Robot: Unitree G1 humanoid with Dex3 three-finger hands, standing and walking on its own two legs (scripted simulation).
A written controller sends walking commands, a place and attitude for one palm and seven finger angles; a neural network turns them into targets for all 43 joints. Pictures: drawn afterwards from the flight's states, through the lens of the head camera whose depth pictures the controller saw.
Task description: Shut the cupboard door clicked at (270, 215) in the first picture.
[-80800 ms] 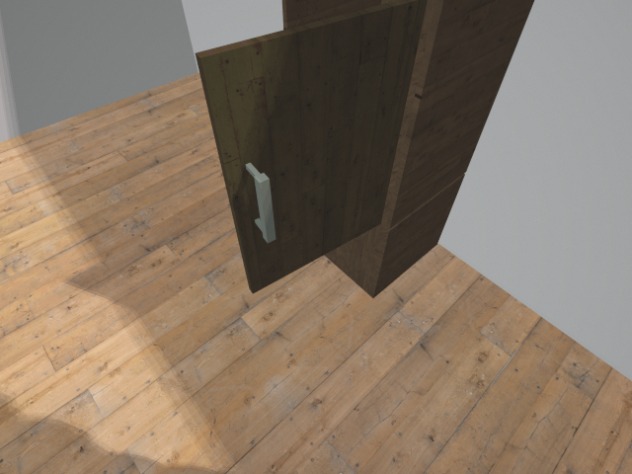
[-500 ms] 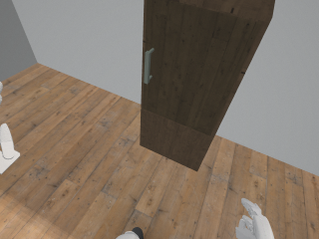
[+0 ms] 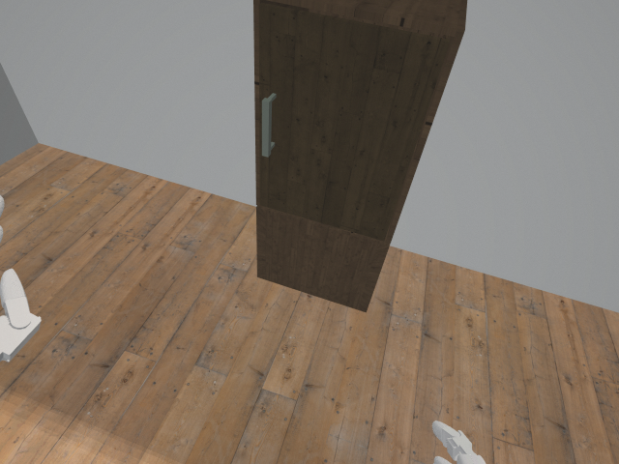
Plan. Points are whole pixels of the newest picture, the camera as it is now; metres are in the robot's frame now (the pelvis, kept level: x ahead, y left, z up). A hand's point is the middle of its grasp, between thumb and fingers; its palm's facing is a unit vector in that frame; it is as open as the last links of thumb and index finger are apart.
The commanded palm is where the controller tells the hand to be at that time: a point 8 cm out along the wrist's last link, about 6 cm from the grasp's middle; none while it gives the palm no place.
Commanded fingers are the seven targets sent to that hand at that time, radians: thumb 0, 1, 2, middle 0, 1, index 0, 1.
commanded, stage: stop stepping back and stand still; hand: left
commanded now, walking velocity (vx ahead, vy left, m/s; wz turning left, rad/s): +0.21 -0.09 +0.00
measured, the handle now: (269, 125) +0.94 +0.11 -0.03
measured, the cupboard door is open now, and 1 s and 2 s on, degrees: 0 0 0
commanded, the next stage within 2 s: let the arm hang, fingers relaxed in 0.24 s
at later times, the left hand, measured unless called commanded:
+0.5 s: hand (139, 415) +0.21 +0.23 -0.06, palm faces +0.08 -0.92 -0.38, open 7.4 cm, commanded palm none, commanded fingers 0.00 0.90 0.90 -0.20 -0.30 -0.20 -0.30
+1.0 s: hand out of the picture +0.00 +0.19 -0.17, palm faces +0.02 -0.98 -0.22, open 7.3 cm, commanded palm none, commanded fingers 0.00 0.90 0.90 -0.20 -0.30 -0.20 -0.30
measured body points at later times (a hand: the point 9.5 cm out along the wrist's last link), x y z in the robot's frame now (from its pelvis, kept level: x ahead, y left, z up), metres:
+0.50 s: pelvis +0.00 +0.00 -0.03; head +0.00 -0.03 +0.42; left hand +0.20 +0.27 -0.04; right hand +0.15 -0.25 -0.14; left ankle +0.08 +0.13 -0.74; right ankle -0.01 -0.10 -0.74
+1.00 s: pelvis +0.03 +0.01 +0.00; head +0.04 +0.00 +0.45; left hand +0.00 +0.24 -0.15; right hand +0.03 -0.23 -0.16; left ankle +0.07 +0.13 -0.74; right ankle -0.01 -0.10 -0.74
